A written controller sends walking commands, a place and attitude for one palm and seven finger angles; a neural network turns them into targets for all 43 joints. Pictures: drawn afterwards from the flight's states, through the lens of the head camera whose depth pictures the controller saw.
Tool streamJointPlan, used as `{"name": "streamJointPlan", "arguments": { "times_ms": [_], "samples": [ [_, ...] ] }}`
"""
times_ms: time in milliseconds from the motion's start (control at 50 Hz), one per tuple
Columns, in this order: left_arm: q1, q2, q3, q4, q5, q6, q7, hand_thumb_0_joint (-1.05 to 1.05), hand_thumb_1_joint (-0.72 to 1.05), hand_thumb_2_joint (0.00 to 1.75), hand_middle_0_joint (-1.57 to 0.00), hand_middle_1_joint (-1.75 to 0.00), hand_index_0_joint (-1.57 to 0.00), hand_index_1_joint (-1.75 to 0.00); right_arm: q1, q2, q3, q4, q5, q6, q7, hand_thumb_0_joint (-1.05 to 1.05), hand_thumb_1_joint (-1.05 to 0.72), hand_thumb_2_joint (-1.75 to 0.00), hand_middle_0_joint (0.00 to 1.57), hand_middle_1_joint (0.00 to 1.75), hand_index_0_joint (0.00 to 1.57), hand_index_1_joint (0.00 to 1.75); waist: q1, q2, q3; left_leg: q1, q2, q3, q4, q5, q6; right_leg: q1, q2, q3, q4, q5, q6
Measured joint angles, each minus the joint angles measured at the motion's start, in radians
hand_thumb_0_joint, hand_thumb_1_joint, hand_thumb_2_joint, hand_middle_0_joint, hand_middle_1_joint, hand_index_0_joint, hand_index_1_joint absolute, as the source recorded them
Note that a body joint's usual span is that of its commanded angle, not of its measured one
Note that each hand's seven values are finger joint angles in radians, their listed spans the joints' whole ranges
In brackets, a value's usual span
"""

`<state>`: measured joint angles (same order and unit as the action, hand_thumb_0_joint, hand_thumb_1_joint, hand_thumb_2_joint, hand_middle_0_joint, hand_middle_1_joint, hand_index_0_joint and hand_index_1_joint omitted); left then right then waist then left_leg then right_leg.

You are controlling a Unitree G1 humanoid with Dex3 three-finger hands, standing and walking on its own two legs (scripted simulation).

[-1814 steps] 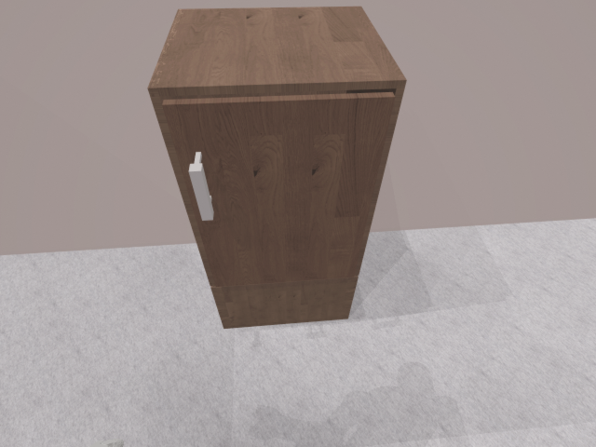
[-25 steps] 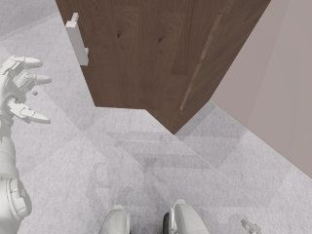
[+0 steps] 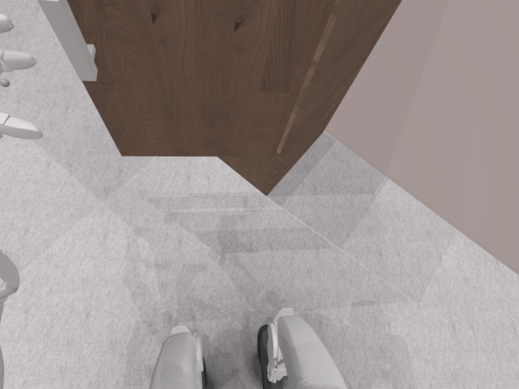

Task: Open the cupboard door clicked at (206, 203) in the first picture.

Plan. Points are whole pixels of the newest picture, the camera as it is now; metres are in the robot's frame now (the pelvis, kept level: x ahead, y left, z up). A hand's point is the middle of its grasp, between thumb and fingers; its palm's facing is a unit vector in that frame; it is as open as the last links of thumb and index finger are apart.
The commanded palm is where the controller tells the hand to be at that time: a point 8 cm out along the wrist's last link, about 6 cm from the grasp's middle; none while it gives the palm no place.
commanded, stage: move the hooked fingers beside the handle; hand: left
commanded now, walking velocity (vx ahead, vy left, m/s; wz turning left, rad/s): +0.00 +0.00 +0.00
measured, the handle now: (74, 29) +0.62 +0.22 +0.07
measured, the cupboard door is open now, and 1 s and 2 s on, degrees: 43 43 43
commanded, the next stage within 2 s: slide the fingers in behind the handle in 1.06 s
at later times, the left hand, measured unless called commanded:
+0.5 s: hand (14, 57) +0.56 +0.28 +0.07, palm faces -0.03 -1.00 -0.02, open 14.0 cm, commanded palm +0.56 +0.30 +0.07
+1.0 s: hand (16, 58) +0.56 +0.28 +0.07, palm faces -0.01 -1.00 -0.03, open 14.0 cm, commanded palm +0.56 +0.31 +0.07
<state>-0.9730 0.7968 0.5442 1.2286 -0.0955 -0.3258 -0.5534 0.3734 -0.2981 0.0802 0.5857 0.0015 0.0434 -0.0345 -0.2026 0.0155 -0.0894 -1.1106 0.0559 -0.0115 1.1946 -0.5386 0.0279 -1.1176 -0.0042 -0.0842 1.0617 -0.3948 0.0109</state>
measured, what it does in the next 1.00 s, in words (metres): stands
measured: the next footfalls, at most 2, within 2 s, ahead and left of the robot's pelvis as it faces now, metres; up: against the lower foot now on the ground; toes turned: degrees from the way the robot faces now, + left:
none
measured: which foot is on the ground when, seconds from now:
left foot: down 0.00-1.00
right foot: down 0.00-1.00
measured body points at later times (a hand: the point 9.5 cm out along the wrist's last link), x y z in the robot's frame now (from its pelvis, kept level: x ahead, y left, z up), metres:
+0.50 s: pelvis +0.01 +0.01 -0.01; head +0.21 +0.05 +0.39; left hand +0.56 +0.34 +0.08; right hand -0.03 -0.25 -0.09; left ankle +0.00 +0.10 -0.64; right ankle +0.05 -0.14 -0.64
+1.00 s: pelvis +0.01 +0.00 +0.00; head +0.21 +0.05 +0.40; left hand +0.56 +0.33 +0.08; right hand +0.00 -0.26 -0.09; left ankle +0.00 +0.10 -0.64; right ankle +0.05 -0.14 -0.64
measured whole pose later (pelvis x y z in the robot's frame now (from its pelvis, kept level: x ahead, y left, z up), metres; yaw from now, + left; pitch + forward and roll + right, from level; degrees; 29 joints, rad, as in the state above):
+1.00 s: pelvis +0.01 +0.00 +0.00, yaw -1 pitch +29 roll -6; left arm -1.07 0.88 0.56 1.27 -0.03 -0.30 -0.51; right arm 0.38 -0.29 0.10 0.55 -0.02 0.11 -0.01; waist -0.25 0.03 -0.08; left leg -1.16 0.07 -0.03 1.20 -0.56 0.03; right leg -1.15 0.02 -0.10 1.04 -0.40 0.01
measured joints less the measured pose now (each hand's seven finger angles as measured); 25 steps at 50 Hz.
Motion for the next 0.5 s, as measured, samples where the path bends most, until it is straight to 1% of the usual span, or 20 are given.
{"name": "streamJointPlan", "arguments": {
  "times_ms": [60, 160, 320, 380, 500],
  "samples": [
    [-0.027, 0.023, 0.004, 0.016, 0.020, 0.009, 0.008, -0.01, -0.50, 0.30, -0.30, -1.20, -0.30, -1.20, 0.006, -0.001, 0.005, -0.009, -0.003, 0.009, 0.002, 0.00, -0.90, -0.90, 0.20, 0.30, 0.21, 0.30, -0.012, 0.005, 0.002, -0.016, 0.002, -0.001, 0.005, -0.001, 0.001, -0.013, 0.002, -0.001, 0.000, 0.002, 0.001],
    [-0.098, 0.071, 0.009, 0.052, 0.041, 0.020, 0.019, -0.01, -0.50, 0.30, -0.30, -1.20, -0.30, -1.20, 0.010, 0.000, 0.019, -0.014, -0.006, 0.020, 0.002, 0.00, -0.90, -0.90, 0.20, 0.30, 0.21, 0.30, -0.034, 0.008, 0.010, -0.047, 0.006, -0.006, 0.020, -0.005, 0.003, -0.040, 0.006, -0.005, 0.007, 0.002, 0.002],
    [-0.198, 0.154, 0.004, 0.094, 0.081, 0.051, 0.018, -0.01, -0.50, 0.30, -0.30, -1.20, -0.30, -1.20, 0.019, 0.002, 0.036, -0.024, -0.013, 0.039, 0.003, 0.00, -0.90, -0.90, 0.20, 0.30, 0.21, 0.30, -0.071, 0.017, 0.014, -0.103, 0.011, -0.016, 0.046, -0.015, 0.005, -0.088, 0.011, -0.013, 0.017, 0.000, 0.004],
    [-0.184, 0.157, 0.011, 0.074, 0.087, 0.060, 0.014, -0.01, -0.50, 0.30, -0.30, -1.20, -0.30, -1.20, 0.031, 0.005, 0.034, -0.031, -0.017, 0.049, 0.008, 0.00, -0.90, -0.90, 0.20, 0.30, 0.21, 0.30, -0.073, 0.023, 0.013, -0.113, 0.012, -0.014, 0.046, -0.016, 0.006, -0.097, 0.012, -0.012, 0.014, 0.001, 0.006],
    [-0.122, 0.120, 0.039, 0.026, 0.068, 0.062, 0.009, -0.01, -0.50, 0.30, -0.30, -1.20, -0.30, -1.20, 0.048, 0.019, 0.032, -0.027, -0.020, 0.068, 0.024, 0.00, -0.90, -0.90, 0.20, 0.30, 0.21, 0.30, -0.059, 0.019, 0.011, -0.094, 0.016, -0.006, 0.027, -0.018, 0.009, -0.081, 0.017, -0.003, -0.006, 0.003, 0.010]
  ]
}}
